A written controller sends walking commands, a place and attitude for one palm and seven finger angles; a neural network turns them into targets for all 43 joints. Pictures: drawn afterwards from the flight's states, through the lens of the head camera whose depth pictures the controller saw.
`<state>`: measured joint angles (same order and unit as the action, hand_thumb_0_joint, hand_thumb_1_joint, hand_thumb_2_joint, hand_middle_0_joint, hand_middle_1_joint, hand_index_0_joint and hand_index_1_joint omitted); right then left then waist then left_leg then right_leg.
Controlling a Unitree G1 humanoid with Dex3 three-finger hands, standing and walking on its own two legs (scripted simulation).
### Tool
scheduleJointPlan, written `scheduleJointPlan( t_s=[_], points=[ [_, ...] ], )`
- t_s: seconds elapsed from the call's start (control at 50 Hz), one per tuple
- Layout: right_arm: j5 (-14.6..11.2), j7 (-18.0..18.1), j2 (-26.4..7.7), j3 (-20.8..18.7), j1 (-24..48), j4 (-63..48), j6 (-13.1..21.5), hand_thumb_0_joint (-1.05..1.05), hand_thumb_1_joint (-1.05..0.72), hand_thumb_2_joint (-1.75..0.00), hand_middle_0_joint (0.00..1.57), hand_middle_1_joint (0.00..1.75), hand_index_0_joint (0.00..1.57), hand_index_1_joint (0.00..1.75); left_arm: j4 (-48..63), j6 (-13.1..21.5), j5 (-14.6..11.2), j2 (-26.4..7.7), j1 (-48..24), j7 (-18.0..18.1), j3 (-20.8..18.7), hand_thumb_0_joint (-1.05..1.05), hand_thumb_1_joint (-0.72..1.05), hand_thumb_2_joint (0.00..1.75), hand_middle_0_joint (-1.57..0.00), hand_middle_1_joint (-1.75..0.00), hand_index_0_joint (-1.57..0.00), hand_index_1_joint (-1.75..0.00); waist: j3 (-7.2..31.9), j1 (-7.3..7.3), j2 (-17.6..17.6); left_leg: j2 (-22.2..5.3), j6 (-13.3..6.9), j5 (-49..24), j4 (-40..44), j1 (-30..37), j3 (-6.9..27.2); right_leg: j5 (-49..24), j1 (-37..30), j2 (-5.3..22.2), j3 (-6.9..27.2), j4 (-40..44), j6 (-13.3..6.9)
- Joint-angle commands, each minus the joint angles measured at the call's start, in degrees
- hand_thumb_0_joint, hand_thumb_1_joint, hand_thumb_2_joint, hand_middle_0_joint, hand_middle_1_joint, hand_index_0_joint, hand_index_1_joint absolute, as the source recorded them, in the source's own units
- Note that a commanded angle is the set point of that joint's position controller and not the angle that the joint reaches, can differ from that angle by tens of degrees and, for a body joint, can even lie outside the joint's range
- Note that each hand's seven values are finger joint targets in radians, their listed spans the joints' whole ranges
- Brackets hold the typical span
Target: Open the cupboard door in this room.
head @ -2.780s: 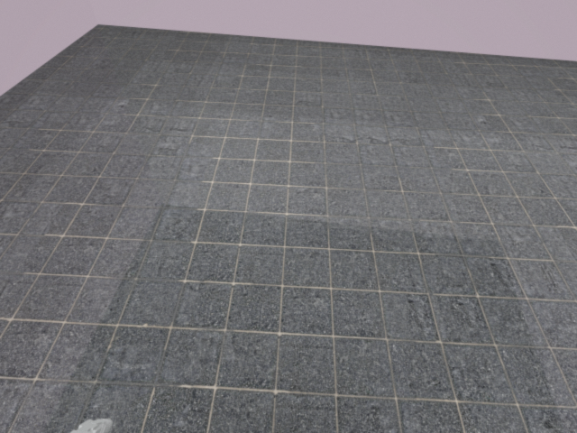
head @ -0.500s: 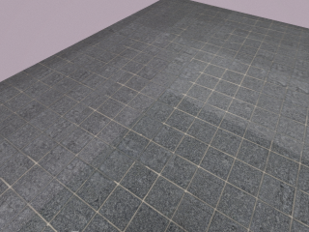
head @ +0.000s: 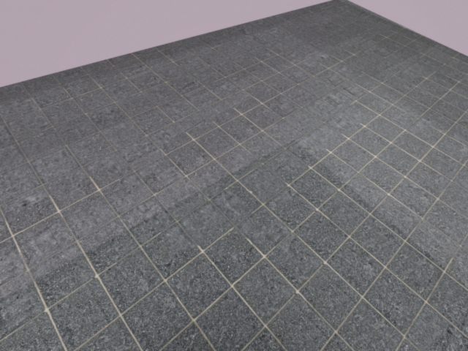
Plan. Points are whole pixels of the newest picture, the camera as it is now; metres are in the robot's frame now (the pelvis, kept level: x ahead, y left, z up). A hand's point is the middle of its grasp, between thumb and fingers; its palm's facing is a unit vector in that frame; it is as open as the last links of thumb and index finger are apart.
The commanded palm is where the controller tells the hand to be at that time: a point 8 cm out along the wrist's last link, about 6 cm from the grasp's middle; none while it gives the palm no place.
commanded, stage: turn or walk to find it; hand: left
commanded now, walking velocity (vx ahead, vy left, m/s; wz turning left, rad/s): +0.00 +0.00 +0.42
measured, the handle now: out of the picture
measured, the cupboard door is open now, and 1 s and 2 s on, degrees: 0 0 0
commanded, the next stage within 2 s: none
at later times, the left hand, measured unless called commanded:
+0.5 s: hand out of the picture +0.05 +0.19 -0.14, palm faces +0.21 -0.94 -0.28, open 7.4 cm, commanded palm none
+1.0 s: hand out of the picture -0.12 +0.23 -0.17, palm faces +0.44 -0.86 -0.24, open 7.4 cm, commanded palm none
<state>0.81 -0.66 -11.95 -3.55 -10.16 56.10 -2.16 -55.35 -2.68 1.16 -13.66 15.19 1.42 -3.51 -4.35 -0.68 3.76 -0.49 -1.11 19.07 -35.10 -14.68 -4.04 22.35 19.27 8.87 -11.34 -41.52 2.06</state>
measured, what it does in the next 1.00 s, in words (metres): steps on the spot, turning left: right foot, then left foot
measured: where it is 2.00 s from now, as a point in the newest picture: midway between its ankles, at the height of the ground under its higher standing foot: outside the picture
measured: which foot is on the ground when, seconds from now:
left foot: down 0.00-0.42, up 0.44-0.84, down 0.86-1.00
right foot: up 0.00-0.40, down 0.42-0.86, up 0.88-1.00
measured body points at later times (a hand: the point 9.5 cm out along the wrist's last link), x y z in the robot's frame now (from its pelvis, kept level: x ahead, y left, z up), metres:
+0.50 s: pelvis -0.02 -0.02 +0.01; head +0.01 -0.04 +0.46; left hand +0.03 +0.24 -0.11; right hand +0.07 -0.27 -0.15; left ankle -0.03 +0.10 -0.69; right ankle -0.01 -0.13 -0.72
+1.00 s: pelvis -0.06 +0.02 +0.01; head -0.04 +0.06 +0.46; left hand -0.14 +0.27 -0.15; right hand +0.13 -0.17 -0.12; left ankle -0.09 +0.10 -0.72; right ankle -0.03 -0.13 -0.66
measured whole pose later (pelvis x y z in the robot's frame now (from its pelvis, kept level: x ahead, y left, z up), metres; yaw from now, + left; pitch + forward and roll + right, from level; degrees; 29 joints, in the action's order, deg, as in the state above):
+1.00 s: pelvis -0.06 +0.02 +0.01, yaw +24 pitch +0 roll -1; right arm 1.0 0.2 -10.6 -2.5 -8.3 54.2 -0.9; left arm -56.7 -4.3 1.2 -15.5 13.9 1.1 -4.4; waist -4.3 -0.9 3.6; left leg 0.6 -2.5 16.7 -31.5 -14.5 -3.0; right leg 25.7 25.3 6.1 -3.9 -61.2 4.0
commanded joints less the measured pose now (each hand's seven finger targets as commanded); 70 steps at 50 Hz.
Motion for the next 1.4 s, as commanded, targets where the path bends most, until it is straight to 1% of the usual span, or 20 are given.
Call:
scheduleJointPlan(
  t_s=[0.0, 0.1, 0.24, 0.36, 0.38, 0.4, 0.42, 0.44, 0.52, 0.7, 0.78, 0.8, 0.84, 0.9, 0.98, 1.18, 1.28, 1.3, 1.34, 1.38],
  points=[
    [0.5, 1.8, -12.4, -2.1, -5.0, -2.7, 1.2, 0.0, -0.9, -0.9, 0.2, 0.3, 0.2, 0.3, 6.3, 0.0, 0.2, -4.5, -5.9, 0.0, -1.3, 0.0, 0.9, 0.9, -0.2, -0.3, -0.2, -0.3, 2.9, 3.01, -18.1, -18.7, -8.3, -19.1, 19.3, 3.8, 21.7, 7.3, 13.8, -1.8, 10.2, -22.0, 1.3],
    [0.2, 2.1, -10.1, -1.3, -2.3, -4.0, 2.1, 0.0, -0.9, -0.9, 0.2, 0.3, 0.2, 0.3, 3.7, 0.6, -0.2, -4.5, -2.7, -0.7, -1.3, 0.0, 0.9, 0.9, -0.2, -0.3, -0.2, -0.3, 4.5, 1.36, -10.8, -12.5, -7.9, -30.0, 16.8, 7.7, 14.9, 0.7, 11.0, -3.0, 9.6, -19.3, 2.6],
    [0.6, 1.8, -10.7, -2.1, -3.8, -4.1, 1.3, 0.0, -0.9, -0.9, 0.2, 0.3, 0.2, 0.3, 6.0, 0.7, -0.5, -3.2, -5.7, -0.3, -0.8, 0.0, 0.9, 0.9, -0.2, -0.3, -0.2, -0.3, 4.7, 2.8, -11.5, -12.8, -9.4, -26.7, 16.1, 7.5, 20.3, 3.6, 6.5, -5.1, 9.8, -7.5, 2.6],
    [0.4, 1.3, -10.5, -2.5, -1.5, -5.3, 0.9, 0.0, -0.9, -0.9, 0.2, 0.3, 0.2, 0.3, 5.7, 1.9, -0.8, -3.6, -0.3, 0.3, -0.9, 0.0, 0.9, 0.9, -0.2, -0.3, -0.2, -0.3, 7.1, -0.19, -11.0, -8.8, -6.2, -25.4, 10.4, -0.2, 21.8, -7.2, -9.1, -7.1, 8.8, 14.1, 1.3],
    [-0.1, 1.0, -8.9, -2.3, -1.4, -5.6, 0.9, 0.0, -0.9, -0.9, 0.2, 0.3, 0.2, 0.3, 5.5, 2.4, -0.5, -5.5, 1.4, 0.6, -1.3, 0.0, 0.9, 0.9, -0.2, -0.3, -0.2, -0.3, 7.6, -1.14, -6.7, -6.1, -3.5, -18.4, 6.3, -5.9, 19.8, -11.4, -16.0, -3.6, 11.9, 20.9, 0.5],
    [-0.5, 0.6, -5.3, -1.8, -2.3, -6.7, 1.0, 0.0, -0.9, -0.9, 0.2, 0.3, 0.2, 0.3, 5.5, 3.0, 0.4, -10.4, 2.3, 1.1, -2.2, 0.0, 0.9, 0.9, -0.2, -0.3, -0.2, -0.3, 7.8, -1.22, 7.5, 1.3, 0.7, -2.8, -4.2, -16.5, 11.3, -14.2, -22.3, 9.4, 24.9, 24.9, -3.9],
    [0.1, 0.6, -5.3, -2.1, -1.4, -7.9, 0.7, 0.0, -0.9, -0.9, 0.2, 0.3, 0.2, 0.3, 6.4, 2.8, 0.4, -12.7, 2.1, 0.8, -2.2, 0.0, 0.9, 0.9, -0.2, -0.3, -0.2, -0.3, 6.4, -1.89, 11.7, 4.3, 2.3, 13.2, -15.9, -18.0, 7.1, -19.1, -16.3, 18.5, 29.9, 26.1, -9.7],
    [0.7, 0.7, -7.2, -2.7, -0.2, -7.3, -0.4, 0.0, -0.9, -0.9, 0.2, 0.3, 0.2, 0.3, 6.8, 3.0, 0.0, -11.0, 0.6, 1.0, -2.4, 0.0, 0.9, 0.9, -0.2, -0.3, -0.2, -0.3, 4.8, -1.73, 13.0, 1.8, 2.2, 13.0, -23.9, -17.0, 10.0, -16.1, -9.7, 16.9, 29.6, 27.4, -10.9],
    [0.6, -0.4, -5.6, -2.5, -3.7, -3.3, -1.0, 0.0, -0.9, -0.9, 0.2, 0.3, 0.2, 0.3, 8.1, 3.4, 0.0, -5.8, -5.7, 0.7, -0.8, 0.0, 0.9, 0.9, -0.2, -0.3, -0.2, -0.3, 1.6, 2.19, 3.8, -0.3, 4.0, 1.6, -33.6, -17.0, 6.9, -20.6, -8.4, 7.8, 14.9, 24.5, -8.1],
    [-0.2, -0.3, -4.1, -0.9, 3.1, -4.7, -0.5, 0.0, -0.9, -0.9, 0.2, 0.3, 0.2, 0.3, 4.1, 2.9, 0.8, -9.7, 1.4, 0.7, -2.0, 0.0, 0.9, 0.9, -0.2, -0.3, -0.2, -0.3, 4.0, -1.84, 7.5, -1.2, 4.6, 7.7, -12.5, -10.0, 0.8, -34.0, -14.1, 11.0, 10.5, 19.2, -10.3],
    [-0.2, 0.0, -4.8, -0.7, -0.4, -4.1, 0.2, 0.0, -0.9, -0.9, 0.2, 0.3, 0.2, 0.3, 3.6, 2.3, 0.5, -10.5, 0.2, 0.5, -2.4, 0.0, 0.9, 0.9, -0.2, -0.3, -0.2, -0.3, 6.1, 0.12, 7.9, -0.2, 3.5, 0.1, 1.5, -0.9, -1.9, -32.3, -11.5, 10.3, 7.2, 13.8, -7.1],
    [-0.2, -0.1, -6.1, -1.0, -2.5, -3.6, 0.6, 0.0, -0.9, -0.9, 0.2, 0.3, 0.2, 0.3, 3.5, 2.0, 0.1, -9.8, -0.5, 0.4, -2.3, 0.0, 0.9, 0.9, -0.2, -0.3, -0.2, -0.3, 6.9, 1.66, 4.3, -1.5, 2.8, -6.9, 9.6, 5.7, -0.8, -27.0, -7.1, 9.3, 5.2, 9.2, -4.5],
    [0.3, 0.3, -15.7, -3.0, -6.7, -3.7, 1.3, 0.0, -0.9, -0.9, 0.2, 0.3, 0.2, 0.3, 7.0, 1.2, -0.3, -3.6, -0.4, -0.2, -1.0, 0.0, 0.9, 0.9, -0.2, -0.3, -0.2, -0.3, 8.0, 3.54, -22.9, -22.6, -7.7, -34.0, 16.6, 14.8, 24.8, 14.6, 12.9, -2.0, 2.0, -12.2, 2.4],
    [0.5, 1.7, -12.3, -2.2, -3.0, -3.7, 1.3, 0.0, -0.9, -0.9, 0.2, 0.3, 0.2, 0.3, 6.0, 0.3, 0.0, -5.2, -5.9, -0.3, -1.3, 0.0, 0.9, 0.9, -0.2, -0.3, -0.2, -0.3, 4.1, 3.17, -16.0, -17.7, -8.8, -20.5, 17.9, 5.1, 20.6, 6.6, 13.4, -1.4, 10.5, -23.6, 1.4],
    [0.1, 2.0, -10.2, -1.3, -1.2, -4.7, 2.2, 0.0, -0.9, -0.9, 0.2, 0.3, 0.2, 0.3, 3.8, 0.7, -0.1, -4.7, -2.1, -0.7, -1.3, 0.0, 0.9, 0.9, -0.2, -0.3, -0.2, -0.3, 6.1, 1.18, -11.2, -12.7, -7.5, -31.6, 16.4, 9.2, 14.4, 0.4, 11.3, -2.5, 10.0, -21.3, 2.6],
    [0.7, 1.7, -10.7, -2.2, -4.3, -4.4, 1.4, 0.0, -0.9, -0.9, 0.2, 0.3, 0.2, 0.3, 6.7, 0.7, -0.5, -3.2, -6.8, -0.2, -0.8, 0.0, 0.9, 0.9, -0.2, -0.3, -0.2, -0.3, 5.7, 2.85, -11.4, -12.6, -9.4, -27.5, 16.0, 7.9, 21.7, 3.5, 6.2, -5.1, 10.4, -7.4, 2.5],
    [0.6, 1.2, -10.6, -2.5, -1.8, -5.3, 0.8, 0.0, -0.9, -0.9, 0.2, 0.3, 0.2, 0.3, 6.0, 1.4, -0.8, -3.3, -1.5, 0.2, -0.8, 0.0, 0.9, 0.9, -0.2, -0.3, -0.2, -0.3, 5.9, -0.03, -11.0, -9.6, -7.0, -20.5, 13.2, -2.0, 23.1, -4.7, -7.7, -7.2, 9.2, 9.4, 1.2],
    [0.2, 1.0, -9.5, -2.5, -1.5, -5.5, 0.8, 0.0, -0.9, -0.9, 0.2, 0.3, 0.2, 0.3, 5.7, 1.9, -0.7, -4.3, 0.4, 0.4, -1.1, 0.0, 0.9, 0.9, -0.2, -0.3, -0.2, -0.3, 6.3, -1.12, -8.2, -7.6, -5.0, -16.6, 10.1, -6.4, 22.0, -9.9, -14.0, -6.0, 10.1, 17.5, 0.9],
    [-0.1, 0.5, -3.9, -1.7, -2.7, -7.8, 0.8, 0.0, -0.9, -0.9, 0.2, 0.3, 0.2, 0.3, 6.6, 2.7, 0.6, -12.4, 1.4, 0.9, -2.5, 0.0, 0.9, 0.9, -0.2, -0.3, -0.2, -0.3, 5.1, -1.62, 14.6, 5.3, 2.4, 11.2, -11.8, -20.8, 7.0, -9.6, -18.5, 16.9, 32.1, 28.0, -8.0],
    [0.6, 0.4, -7.3, -3.0, -1.4, -6.4, -0.7, 0.0, -0.9, -0.9, 0.2, 0.3, 0.2, 0.3, 8.2, 2.6, 0.0, -10.3, -3.3, 1.0, -2.4, 0.0, 0.9, 0.9, -0.2, -0.3, -0.2, -0.3, 2.8, -0.27, 8.4, 1.7, 2.2, 10.1, -28.3, -17.3, 9.7, -4.5, -6.0, 15.6, 29.3, 29.7, -11.0]
  ],
)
